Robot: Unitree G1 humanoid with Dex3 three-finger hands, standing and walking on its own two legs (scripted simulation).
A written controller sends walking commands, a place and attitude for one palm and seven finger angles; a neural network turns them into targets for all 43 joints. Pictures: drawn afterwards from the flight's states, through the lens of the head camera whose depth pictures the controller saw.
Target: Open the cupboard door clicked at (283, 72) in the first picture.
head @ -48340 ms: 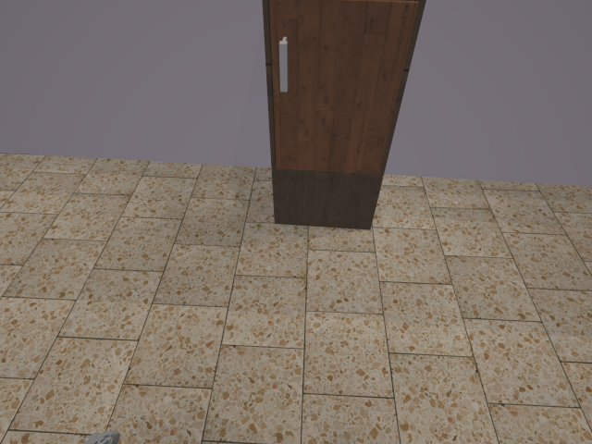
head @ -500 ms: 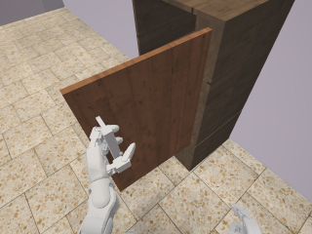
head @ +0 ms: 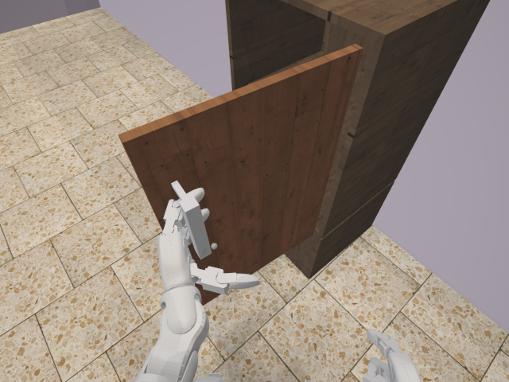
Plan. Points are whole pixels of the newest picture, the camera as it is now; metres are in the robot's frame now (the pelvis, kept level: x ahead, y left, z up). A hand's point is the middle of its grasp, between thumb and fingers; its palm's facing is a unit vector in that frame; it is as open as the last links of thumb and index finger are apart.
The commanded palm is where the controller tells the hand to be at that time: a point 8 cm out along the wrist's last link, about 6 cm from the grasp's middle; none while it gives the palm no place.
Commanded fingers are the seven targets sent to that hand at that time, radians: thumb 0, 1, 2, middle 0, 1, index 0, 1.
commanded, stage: slide the hand sideways off the handle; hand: left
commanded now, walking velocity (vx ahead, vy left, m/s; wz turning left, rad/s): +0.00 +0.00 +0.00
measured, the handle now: (191, 221) +0.35 +0.12 +0.06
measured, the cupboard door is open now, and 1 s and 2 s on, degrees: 85 87 87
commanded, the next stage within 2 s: draw the hand back to the body in 1.30 s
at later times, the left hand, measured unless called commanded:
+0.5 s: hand (200, 276) +0.26 +0.10 +0.06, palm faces -0.12 -0.99 +0.01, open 16.3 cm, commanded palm +0.24 +0.16 +0.06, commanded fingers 0.00 -0.50 0.30 -0.15 -0.30 -0.15 -0.30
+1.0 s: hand (170, 292) +0.24 +0.14 +0.05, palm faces -0.10 -0.99 -0.03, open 16.1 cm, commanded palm +0.21 +0.21 +0.06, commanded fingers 0.00 -0.50 0.30 -0.15 -0.30 -0.15 -0.30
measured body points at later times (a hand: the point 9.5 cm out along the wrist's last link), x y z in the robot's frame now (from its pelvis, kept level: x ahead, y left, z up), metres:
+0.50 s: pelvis +0.00 +0.02 +0.00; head +0.03 +0.01 +0.44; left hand +0.26 +0.15 +0.06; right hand +0.17 -0.21 -0.09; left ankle +0.01 +0.12 -0.68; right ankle +0.00 -0.10 -0.68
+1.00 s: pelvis +0.01 +0.01 -0.01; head +0.06 +0.00 +0.44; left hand +0.24 +0.19 +0.06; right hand +0.18 -0.22 -0.09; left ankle +0.01 +0.12 -0.68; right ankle +0.00 -0.10 -0.68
